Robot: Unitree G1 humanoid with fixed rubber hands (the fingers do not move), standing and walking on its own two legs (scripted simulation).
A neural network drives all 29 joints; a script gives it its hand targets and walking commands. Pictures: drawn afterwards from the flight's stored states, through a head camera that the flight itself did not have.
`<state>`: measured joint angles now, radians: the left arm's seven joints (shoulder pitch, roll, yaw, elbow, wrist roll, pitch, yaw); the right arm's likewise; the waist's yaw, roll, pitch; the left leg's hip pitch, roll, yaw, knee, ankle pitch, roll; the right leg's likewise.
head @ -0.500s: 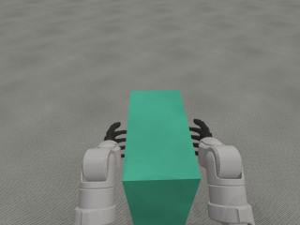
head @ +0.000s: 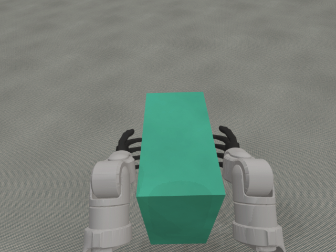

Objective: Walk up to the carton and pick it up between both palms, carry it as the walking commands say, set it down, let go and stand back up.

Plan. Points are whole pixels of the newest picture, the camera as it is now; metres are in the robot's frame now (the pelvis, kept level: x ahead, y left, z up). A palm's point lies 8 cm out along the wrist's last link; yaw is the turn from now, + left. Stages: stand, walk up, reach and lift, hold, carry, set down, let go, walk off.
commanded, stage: carry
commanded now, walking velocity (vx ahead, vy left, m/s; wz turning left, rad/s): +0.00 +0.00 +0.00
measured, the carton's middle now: (176, 169) +0.33 -0.01 +0.00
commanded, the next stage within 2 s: none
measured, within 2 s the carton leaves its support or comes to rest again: neither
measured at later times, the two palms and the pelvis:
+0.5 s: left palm (111, 186) +0.26 +0.13 +0.08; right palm (223, 172) +0.27 -0.11 +0.09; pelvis -0.03 +0.00 -0.01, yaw +0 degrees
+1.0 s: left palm (131, 191) +0.25 +0.09 +0.06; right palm (241, 183) +0.25 -0.15 +0.06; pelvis -0.05 -0.03 -0.02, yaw +0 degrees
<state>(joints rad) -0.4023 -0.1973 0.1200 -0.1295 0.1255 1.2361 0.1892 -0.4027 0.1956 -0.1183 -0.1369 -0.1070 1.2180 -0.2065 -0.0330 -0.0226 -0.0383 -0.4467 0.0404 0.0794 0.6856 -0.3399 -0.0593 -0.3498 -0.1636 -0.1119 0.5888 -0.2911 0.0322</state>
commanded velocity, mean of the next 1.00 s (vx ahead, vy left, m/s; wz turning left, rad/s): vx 0.00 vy -0.17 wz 0.00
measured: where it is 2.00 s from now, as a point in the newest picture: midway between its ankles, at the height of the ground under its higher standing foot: outside the picture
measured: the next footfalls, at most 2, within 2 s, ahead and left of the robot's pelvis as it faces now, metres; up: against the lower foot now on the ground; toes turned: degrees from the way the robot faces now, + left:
left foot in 0.04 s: +0.08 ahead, +0.16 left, +0.00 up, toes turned -10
